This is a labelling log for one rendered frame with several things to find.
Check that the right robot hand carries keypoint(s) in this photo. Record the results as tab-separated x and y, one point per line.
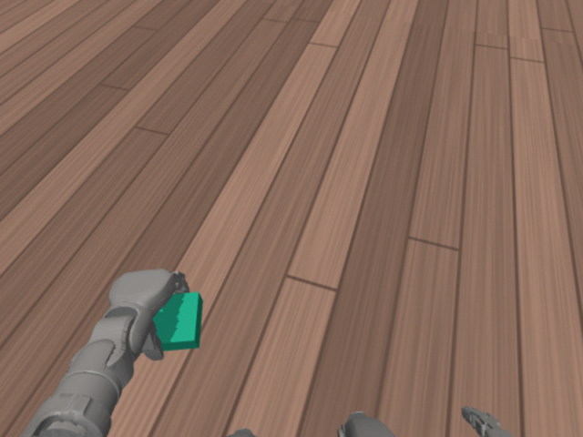
485	424

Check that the left robot arm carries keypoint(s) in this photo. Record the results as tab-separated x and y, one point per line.
84	400

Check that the small box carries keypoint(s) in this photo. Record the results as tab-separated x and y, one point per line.
178	323

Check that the left robot hand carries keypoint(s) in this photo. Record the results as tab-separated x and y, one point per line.
151	289

